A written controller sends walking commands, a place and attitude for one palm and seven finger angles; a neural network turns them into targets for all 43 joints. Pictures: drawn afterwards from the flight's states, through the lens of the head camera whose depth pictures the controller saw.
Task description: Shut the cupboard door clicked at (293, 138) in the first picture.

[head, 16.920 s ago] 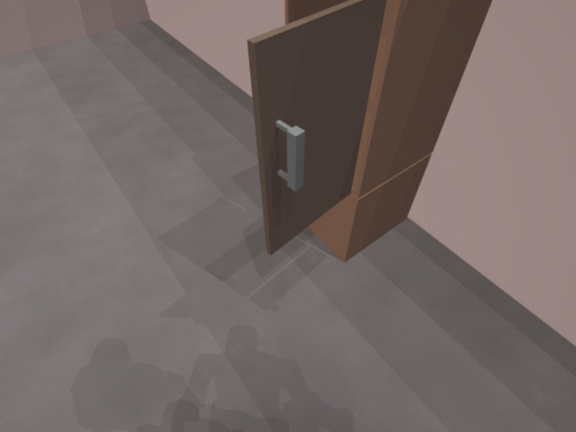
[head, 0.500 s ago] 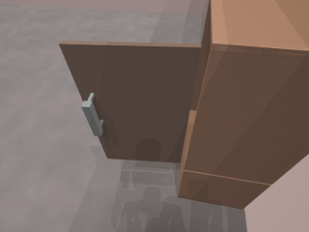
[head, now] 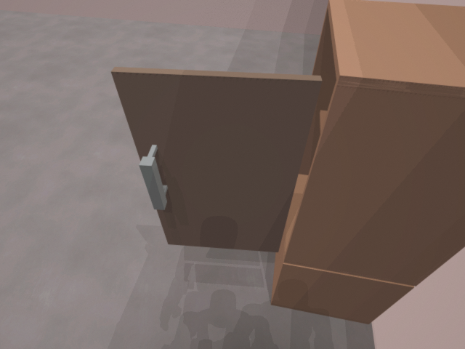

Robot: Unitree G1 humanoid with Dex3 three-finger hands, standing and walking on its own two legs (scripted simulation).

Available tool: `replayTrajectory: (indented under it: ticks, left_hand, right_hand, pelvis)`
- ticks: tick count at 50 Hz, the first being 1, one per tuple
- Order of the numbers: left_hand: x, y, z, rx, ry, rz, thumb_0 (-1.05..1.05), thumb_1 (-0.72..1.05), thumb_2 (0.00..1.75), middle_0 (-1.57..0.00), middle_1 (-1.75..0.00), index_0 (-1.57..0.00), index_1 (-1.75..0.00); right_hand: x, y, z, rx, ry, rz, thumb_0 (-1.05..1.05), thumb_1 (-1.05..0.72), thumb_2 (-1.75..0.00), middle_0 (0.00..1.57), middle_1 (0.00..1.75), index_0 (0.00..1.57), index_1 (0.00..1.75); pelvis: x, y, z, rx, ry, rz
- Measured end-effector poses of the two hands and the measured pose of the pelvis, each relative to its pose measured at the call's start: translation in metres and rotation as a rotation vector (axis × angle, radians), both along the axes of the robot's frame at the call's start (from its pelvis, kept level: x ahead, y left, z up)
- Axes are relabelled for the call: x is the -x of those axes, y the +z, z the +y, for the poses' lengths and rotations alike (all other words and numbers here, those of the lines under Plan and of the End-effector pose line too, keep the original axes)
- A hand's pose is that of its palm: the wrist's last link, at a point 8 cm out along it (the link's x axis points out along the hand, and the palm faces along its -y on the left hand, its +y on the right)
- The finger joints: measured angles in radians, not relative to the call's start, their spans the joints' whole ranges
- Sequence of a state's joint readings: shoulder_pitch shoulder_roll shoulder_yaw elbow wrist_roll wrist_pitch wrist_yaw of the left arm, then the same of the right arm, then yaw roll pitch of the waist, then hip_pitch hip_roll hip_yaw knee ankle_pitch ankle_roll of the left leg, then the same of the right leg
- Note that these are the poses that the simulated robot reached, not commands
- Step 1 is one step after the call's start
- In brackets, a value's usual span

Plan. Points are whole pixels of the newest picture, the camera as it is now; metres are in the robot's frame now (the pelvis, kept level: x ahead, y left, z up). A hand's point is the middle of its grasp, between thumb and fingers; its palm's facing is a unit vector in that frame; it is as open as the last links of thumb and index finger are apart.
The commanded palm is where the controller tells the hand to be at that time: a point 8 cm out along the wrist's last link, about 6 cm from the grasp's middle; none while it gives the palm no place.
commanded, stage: raise the hand and make a fist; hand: left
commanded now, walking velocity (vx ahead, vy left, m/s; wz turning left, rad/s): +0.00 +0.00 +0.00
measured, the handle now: (157, 177) +0.46 +0.20 +0.01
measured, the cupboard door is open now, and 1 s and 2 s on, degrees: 96 96 96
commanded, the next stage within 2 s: bring the fist close to the handle in 1.94 s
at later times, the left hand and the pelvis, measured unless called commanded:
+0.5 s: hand out of the picture +0.10 +0.19 -0.08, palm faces +0.07 -1.00 -0.01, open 5.9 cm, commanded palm +0.10 +0.23 -0.05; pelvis -0.06 -0.01 -0.09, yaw +4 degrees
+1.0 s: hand (116, 327) +0.16 +0.20 -0.02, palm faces +0.05 -1.00 -0.06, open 3.6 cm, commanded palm +0.13 +0.25 -0.02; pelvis -0.02 +0.00 -0.08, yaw +6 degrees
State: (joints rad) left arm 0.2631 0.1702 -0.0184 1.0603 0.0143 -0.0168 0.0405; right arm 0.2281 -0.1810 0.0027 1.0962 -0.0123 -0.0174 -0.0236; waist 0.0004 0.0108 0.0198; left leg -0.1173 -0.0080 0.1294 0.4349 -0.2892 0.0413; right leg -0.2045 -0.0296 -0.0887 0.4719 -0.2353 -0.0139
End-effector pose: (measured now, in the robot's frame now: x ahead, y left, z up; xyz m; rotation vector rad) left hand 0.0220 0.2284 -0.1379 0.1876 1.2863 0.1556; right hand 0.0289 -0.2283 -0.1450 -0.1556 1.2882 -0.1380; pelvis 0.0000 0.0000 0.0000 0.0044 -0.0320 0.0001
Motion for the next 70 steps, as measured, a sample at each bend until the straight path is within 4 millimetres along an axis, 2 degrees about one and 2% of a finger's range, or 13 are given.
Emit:
replayTrajectory:
  ticks: [2, 4, 12, 16, 22, 26, 32, 38, 47, 53, 56, 63, 70]
  left_hand:
    - [0.005, -0.001, 0.002, -0.004, -0.001, 0.011, 0.0, 0.91, 0.9, -0.2, -0.3, -0.2, -0.3]
    - [-0.017, 0.013, 0.013, 0.004, 0.082, -0.162, 0.01, 0.91, 0.9, -0.2, -0.3, -0.2, -0.3]
    - [-0.139, 0.14, 0.005, 0.051, 0.003, -1.096, 0.01, 0.91, 0.9, -0.25, -0.36, -0.25, -0.36]
    - [-0.14, 0.132, -0.01, 0.193, -0.122, -1.325, 0.0, 0.91, 0.9, -0.31, -0.42, -0.31, -0.43]
    - [-0.079, 0.06, -0.003, 0.232, -0.153, -1.148, 0.01, 0.9, 0.9, -0.41, -0.53, -0.42, -0.54]
    - [-0.052, 0.069, 0.014, 0.113, -0.077, -1.178, 0.02, 0.9, 0.9, -0.49, -0.61, -0.49, -0.61]
    - [-0.086, 0.119, 0.001, 0.095, -0.193, -1.427, 0.02, 0.9, 0.9, -0.59, -0.73, -0.59, -0.73]
    - [-0.13, 0.098, -0.017, 0.26, -0.294, -1.149, 0.01, 0.9, 0.9, -0.7, -0.85, -0.7, -0.85]
    - [-0.113, 0.13, 0.029, 0.059, -0.093, -1.234, 0.02, 0.9, 0.9, -0.86, -1.03, -0.87, -1.03]
    - [-0.122, 0.111, 0.011, 0.195, -0.211, -1.201, 0.01, 0.91, 0.9, -0.97, -1.15, -0.98, -1.15]
    - [-0.129, 0.111, 0.008, 0.226, -0.244, -1.172, 0.02, 0.9, 0.9, -1.03, -1.21, -1.03, -1.21]
    - [-0.13, 0.154, 0.033, 0.096, -0.15, -1.303, 0.02, 0.9, 0.9, -1.16, -1.35, -1.16, -1.35]
    - [-0.132, 0.133, 0.025, 0.174, -0.199, -1.176, 0.01, 0.9, 0.9, -1.25, -1.45, -1.26, -1.46]
  right_hand:
    - [0.003, 0.0, 0.002, 0.002, -0.001, 0.005, 0.01, -0.91, -0.89, 0.2, 0.3, 0.2, 0.3]
    - [-0.001, 0.005, 0.0, 0.045, 0.004, -0.092, 0.01, -0.91, -0.89, 0.2, 0.3, 0.2, 0.3]
    - [-0.058, 0.03, -0.009, 0.053, 0.09, -0.558, 0.01, -0.91, -0.89, 0.2, 0.3, 0.2, 0.3]
    - [-0.088, 0.044, -0.014, 0.069, 0.154, -0.695, 0.01, -0.91, -0.89, 0.2, 0.3, 0.2, 0.3]
    - [-0.127, 0.041, -0.021, 0.109, 0.27, -0.79, 0.01, -0.91, -0.89, 0.2, 0.3, 0.2, 0.3]
    - [-0.145, 0.024, -0.01, 0.091, 0.317, -0.813, 0.01, -0.91, -0.9, 0.2, 0.3, 0.2, 0.3]
    - [-0.147, -0.009, 0.021, -0.006, 0.33, -0.782, 0.01, -0.91, -0.9, 0.2, 0.3, 0.2, 0.3]
    - [-0.12, -0.018, 0.029, -0.063, 0.197, -0.678, 0.02, -0.9, -0.89, 0.2, 0.3, 0.21, 0.3]
    - [-0.11, -0.005, 0.001, 0.036, 0.18, -0.587, 0.02, -0.9, -0.89, 0.2, 0.3, 0.2, 0.3]
    - [-0.13, 0.0, -0.007, 0.08, 0.21, -0.632, 0.02, -0.91, -0.89, 0.2, 0.3, 0.2, 0.3]
    - [-0.139, 0.01, -0.004, 0.084, 0.196, -0.671, 0.02, -0.91, -0.89, 0.2, 0.3, 0.2, 0.3]
    - [-0.15, 0.027, 0.018, 0.024, 0.2, -0.723, 0.02, -0.91, -0.9, 0.2, 0.3, 0.2, 0.3]
    - [-0.146, 0.028, 0.03, -0.004, 0.239, -0.712, 0.01, -0.9, -0.89, 0.2, 0.3, 0.2, 0.3]
  pelvis:
    - [0.002, 0.0, 0.003, 0.004, -0.001, 0.002]
    - [0.009, -0.006, 0.003, 0.002, 0.006, -0.006]
    - [0.029, -0.024, 0.007, 0.002, 0.062, 0.06]
    - [0.044, -0.045, -0.002, -0.006, 0.047, 0.143]
    - [0.055, -0.082, -0.011, 0.011, 0.056, 0.225]
    - [0.056, -0.097, -0.011, 0.037, 0.076, 0.244]
    - [0.058, -0.106, -0.011, 0.065, 0.113, 0.254]
    - [0.049, -0.094, -0.011, 0.043, 0.092, 0.269]
    - [0.024, -0.078, -0.007, 0.048, 0.097, 0.273]
    - [0.025, -0.083, -0.002, 0.062, 0.103, 0.278]
    - [0.023, -0.08, -0.001, 0.059, 0.095, 0.271]
    - [0.018, -0.068, 0.003, 0.06, 0.1, 0.239]
    - [0.022, -0.065, 0.006, 0.062, 0.105, 0.23]
